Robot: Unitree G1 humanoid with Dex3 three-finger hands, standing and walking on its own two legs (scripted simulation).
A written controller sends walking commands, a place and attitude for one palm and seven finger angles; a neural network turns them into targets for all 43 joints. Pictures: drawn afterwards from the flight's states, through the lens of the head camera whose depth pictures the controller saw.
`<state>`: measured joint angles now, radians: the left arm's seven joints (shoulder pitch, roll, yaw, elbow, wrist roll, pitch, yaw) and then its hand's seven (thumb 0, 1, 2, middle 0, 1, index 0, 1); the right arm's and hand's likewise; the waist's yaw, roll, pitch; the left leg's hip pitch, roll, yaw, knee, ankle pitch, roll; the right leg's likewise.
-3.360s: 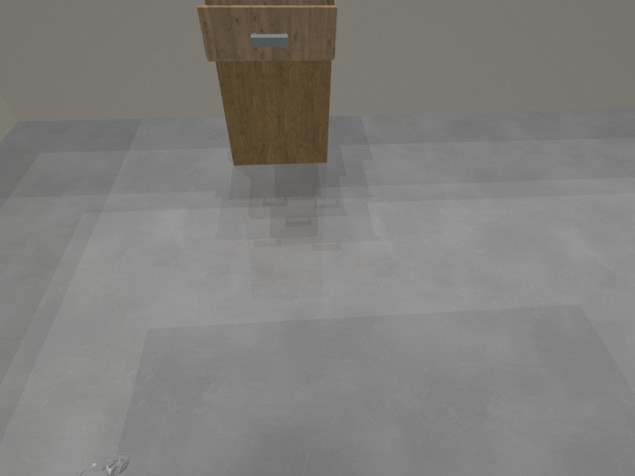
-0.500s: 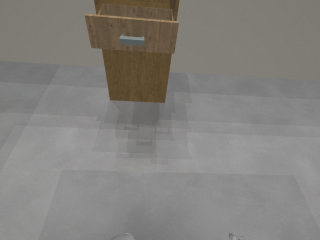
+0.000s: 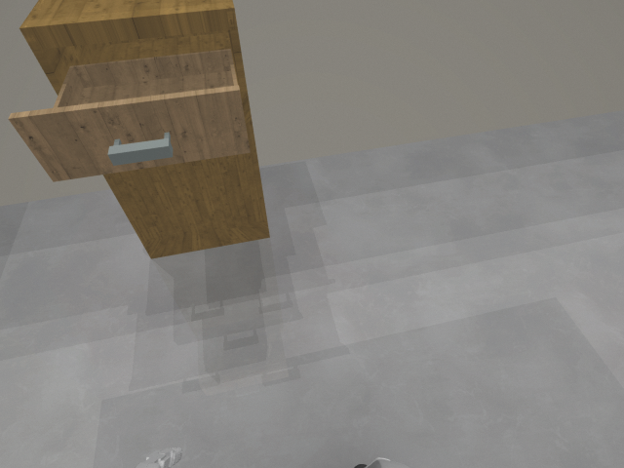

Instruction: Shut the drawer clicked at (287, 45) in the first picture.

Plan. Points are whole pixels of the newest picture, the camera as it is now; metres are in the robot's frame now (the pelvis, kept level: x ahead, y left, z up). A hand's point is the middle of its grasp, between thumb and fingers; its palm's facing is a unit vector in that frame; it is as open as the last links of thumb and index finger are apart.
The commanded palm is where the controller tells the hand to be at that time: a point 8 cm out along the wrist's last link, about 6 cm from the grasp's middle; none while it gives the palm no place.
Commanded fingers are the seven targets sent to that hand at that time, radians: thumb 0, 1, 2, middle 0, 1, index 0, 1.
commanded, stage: walk to a spot facing it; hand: left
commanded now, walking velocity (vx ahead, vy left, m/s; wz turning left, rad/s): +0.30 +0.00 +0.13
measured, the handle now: (142, 145) +0.72 +0.36 +0.00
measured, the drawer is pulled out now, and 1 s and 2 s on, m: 0.30 0.30 0.30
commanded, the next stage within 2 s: turn to face it in 0.16 s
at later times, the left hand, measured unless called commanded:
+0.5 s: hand out of the picture +0.10 +0.20 -0.18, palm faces +0.24 -0.96 -0.14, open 7.3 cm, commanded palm none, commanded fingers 0.00 0.90 0.90 -0.20 -0.30 -0.20 -0.30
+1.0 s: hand (189, 375) +0.29 +0.21 -0.15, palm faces +0.23 -0.94 -0.23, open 7.3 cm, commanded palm none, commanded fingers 0.00 0.90 0.90 -0.20 -0.30 -0.20 -0.30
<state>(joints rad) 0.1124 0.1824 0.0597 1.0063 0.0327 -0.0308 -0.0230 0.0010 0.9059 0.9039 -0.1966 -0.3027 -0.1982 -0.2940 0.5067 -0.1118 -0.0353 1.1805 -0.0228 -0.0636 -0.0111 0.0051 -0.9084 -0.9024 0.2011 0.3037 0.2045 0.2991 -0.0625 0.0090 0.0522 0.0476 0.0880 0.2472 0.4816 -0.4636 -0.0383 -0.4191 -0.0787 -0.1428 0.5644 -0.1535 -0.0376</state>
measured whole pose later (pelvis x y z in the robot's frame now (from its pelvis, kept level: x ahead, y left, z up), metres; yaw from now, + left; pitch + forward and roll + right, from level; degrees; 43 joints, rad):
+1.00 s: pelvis +0.27 +0.02 +0.01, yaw +11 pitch -2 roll +1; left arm 0.25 0.14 0.05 1.03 0.03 -0.04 0.01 0.00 0.91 0.90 -0.20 -0.30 -0.20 -0.29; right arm 0.39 -0.15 -0.05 1.13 -0.02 -0.01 0.00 0.01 -0.91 -0.90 0.20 0.30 0.20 0.30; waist -0.01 0.05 0.01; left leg -0.24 0.03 0.09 0.71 -0.44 0.03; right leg -0.28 -0.05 -0.12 0.57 -0.25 -0.03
